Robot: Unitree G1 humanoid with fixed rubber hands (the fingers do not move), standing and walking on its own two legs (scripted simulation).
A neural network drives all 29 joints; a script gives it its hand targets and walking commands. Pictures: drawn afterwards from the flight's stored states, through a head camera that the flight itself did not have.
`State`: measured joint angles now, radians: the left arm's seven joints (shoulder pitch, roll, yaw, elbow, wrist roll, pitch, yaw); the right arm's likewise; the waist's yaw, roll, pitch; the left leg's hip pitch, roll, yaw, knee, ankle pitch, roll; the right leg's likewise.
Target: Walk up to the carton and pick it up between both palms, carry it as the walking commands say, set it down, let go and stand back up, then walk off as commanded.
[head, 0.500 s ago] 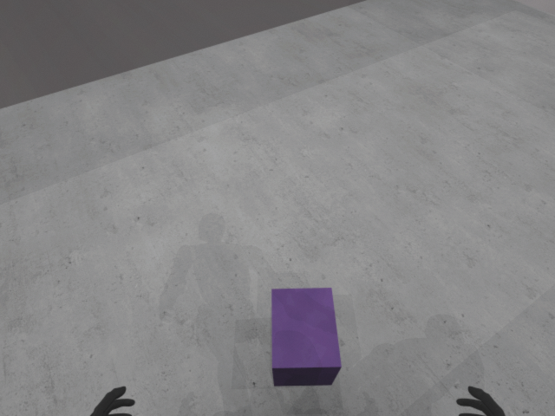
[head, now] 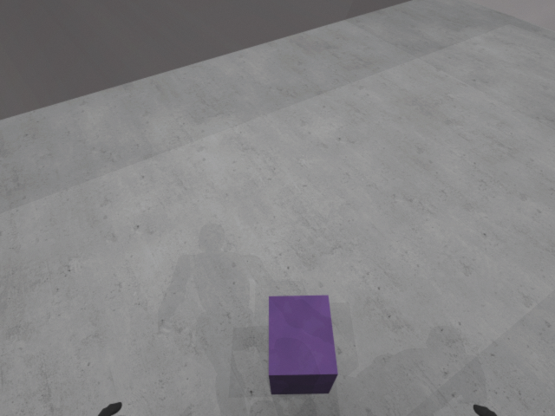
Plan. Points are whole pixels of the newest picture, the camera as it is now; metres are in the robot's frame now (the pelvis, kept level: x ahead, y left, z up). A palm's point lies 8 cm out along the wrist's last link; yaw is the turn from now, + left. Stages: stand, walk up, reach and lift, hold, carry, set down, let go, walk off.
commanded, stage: walk up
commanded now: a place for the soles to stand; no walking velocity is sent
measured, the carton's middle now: (299, 345) +0.41 -0.03 -0.66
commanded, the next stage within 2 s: reach and lift in 0.22 s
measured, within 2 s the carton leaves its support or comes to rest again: neither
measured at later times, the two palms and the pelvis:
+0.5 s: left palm (125, 389) +0.17 +0.27 -0.11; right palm (471, 396) +0.17 -0.27 -0.12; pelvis -0.02 +0.00 -0.03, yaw +1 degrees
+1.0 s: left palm (167, 336) +0.27 +0.24 -0.18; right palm (413, 333) +0.28 -0.23 -0.17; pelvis -0.05 -0.02 -0.09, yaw +3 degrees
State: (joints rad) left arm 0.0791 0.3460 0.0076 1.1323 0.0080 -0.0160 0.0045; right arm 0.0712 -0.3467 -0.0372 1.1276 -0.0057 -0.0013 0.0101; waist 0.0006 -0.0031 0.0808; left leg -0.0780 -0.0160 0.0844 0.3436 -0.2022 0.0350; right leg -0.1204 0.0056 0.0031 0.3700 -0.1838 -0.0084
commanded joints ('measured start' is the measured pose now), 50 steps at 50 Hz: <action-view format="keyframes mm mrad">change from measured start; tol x16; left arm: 1 -67 221 40 -64 1 -16 11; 11 -61 219 42 -58 3 -10 3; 12 -412 142 132 -409 14 71 -20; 23 3 93 150 -640 99 417 -36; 34 -516 125 194 -854 13 297 -68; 42 -491 127 203 -719 6 376 -43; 50 -806 100 214 -632 0 305 -41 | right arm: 1 -38 -205 -35 -58 0 -18 -10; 11 -38 -220 -37 -62 -1 -25 -10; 12 -381 -87 -72 -413 52 71 23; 15 -274 -163 -95 -681 -1 234 42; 23 54 -116 -133 -665 -55 403 34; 36 -446 -25 -128 -898 9 310 -39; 40 -307 -7 -123 -812 44 354 -58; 50 -705 19 -155 -754 47 317 -65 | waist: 1 -4 -24 -136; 17 0 27 1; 32 2 -73 -368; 38 9 50 -795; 50 -23 38 -711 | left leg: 1 20 164 -125 -64 82 14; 11 5 170 -136 -103 43 2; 12 -253 39 -68 89 -164 -61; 16 -315 84 -76 76 -285 -13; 20 -250 23 -88 219 101 -16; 25 -279 16 -131 317 156 -19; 31 -465 17 -111 438 -92 -12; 38 -422 -14 -118 550 213 -30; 50 -708 -21 -112 594 48 -31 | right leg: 1 0 -141 135 -55 160 -41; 10 -53 -121 119 -60 151 -27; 13 -151 18 -28 130 -225 -16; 24 -235 49 15 283 112 -2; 31 -326 2 61 397 -47 28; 39 -328 12 51 544 264 30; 50 -616 36 25 576 78 40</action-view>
